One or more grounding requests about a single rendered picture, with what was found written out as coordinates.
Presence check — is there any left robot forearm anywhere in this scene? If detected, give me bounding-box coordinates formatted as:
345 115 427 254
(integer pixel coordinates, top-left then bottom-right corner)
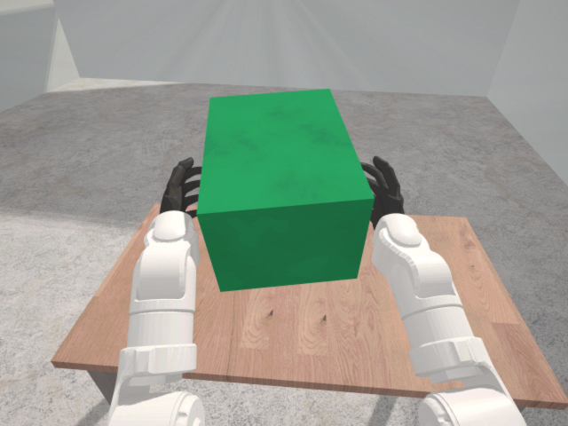
106 210 200 426

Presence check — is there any robot left hand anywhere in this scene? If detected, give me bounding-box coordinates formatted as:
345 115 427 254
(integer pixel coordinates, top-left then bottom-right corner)
159 157 202 218

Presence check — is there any robot right hand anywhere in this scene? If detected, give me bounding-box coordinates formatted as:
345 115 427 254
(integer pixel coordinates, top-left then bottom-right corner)
360 156 405 230

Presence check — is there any left robot upper arm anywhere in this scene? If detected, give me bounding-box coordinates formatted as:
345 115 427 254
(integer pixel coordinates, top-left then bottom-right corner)
108 391 205 426

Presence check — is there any table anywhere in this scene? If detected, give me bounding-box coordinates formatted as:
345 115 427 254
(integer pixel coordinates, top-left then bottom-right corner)
51 203 568 413

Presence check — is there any right robot upper arm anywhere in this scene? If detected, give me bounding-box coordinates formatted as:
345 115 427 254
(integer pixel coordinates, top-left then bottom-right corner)
418 384 525 426

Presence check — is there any carton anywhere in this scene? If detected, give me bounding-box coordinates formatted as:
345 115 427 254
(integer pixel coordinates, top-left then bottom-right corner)
196 89 375 292

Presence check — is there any right robot forearm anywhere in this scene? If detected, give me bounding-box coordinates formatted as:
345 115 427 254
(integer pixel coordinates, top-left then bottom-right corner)
372 213 527 426

